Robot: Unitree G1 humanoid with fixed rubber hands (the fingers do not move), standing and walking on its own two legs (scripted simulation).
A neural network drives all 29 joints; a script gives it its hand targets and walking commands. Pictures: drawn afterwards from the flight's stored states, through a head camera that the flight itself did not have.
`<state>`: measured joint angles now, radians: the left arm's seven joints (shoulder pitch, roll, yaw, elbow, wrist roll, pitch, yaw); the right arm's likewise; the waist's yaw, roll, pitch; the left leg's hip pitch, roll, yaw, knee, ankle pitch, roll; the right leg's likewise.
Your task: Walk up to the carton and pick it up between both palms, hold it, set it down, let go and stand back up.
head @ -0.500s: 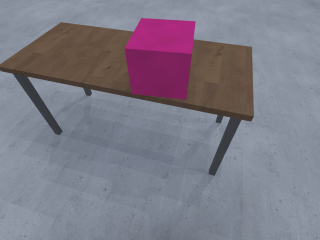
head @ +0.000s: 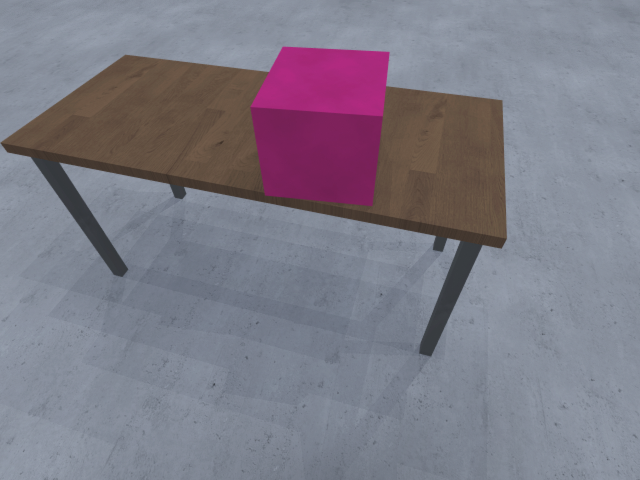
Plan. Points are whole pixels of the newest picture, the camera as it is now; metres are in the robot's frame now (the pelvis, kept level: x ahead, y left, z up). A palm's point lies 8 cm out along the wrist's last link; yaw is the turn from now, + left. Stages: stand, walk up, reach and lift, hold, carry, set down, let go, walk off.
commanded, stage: stand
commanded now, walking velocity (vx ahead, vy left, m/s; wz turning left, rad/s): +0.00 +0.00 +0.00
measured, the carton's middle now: (326, 124) +0.84 +0.03 -0.02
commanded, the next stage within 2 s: walk up in 0.76 s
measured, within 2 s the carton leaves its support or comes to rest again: neither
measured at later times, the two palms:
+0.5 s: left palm out of the picture -0.02 +0.20 -0.15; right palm out of the picture -0.03 -0.20 -0.15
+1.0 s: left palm out of the picture -0.03 +0.20 -0.15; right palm out of the picture -0.04 -0.20 -0.15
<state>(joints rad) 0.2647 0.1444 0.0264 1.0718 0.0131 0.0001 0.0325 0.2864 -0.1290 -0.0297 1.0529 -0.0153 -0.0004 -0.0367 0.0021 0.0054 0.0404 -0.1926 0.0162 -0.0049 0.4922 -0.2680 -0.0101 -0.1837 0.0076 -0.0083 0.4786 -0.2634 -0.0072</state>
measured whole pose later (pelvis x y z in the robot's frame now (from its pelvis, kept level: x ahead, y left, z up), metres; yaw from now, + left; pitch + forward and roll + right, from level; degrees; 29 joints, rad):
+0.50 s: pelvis +0.00 +0.00 +0.00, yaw +0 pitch -2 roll +0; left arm 0.29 0.10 0.01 1.16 0.01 0.00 0.04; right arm 0.30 -0.10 -0.01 1.15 -0.02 0.00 -0.04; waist 0.00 0.00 0.04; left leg -0.18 0.02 -0.01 0.46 -0.25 -0.01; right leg -0.17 0.01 -0.01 0.45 -0.24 -0.01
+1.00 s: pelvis +0.00 +0.00 +0.00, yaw +0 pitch -2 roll +0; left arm 0.32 0.10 0.02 1.15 0.03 -0.01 0.03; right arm 0.33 -0.10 -0.01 1.15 -0.03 -0.01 -0.03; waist 0.00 0.01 0.03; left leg -0.21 0.02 -0.02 0.52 -0.39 0.00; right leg -0.18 0.02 -0.01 0.48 -0.32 -0.02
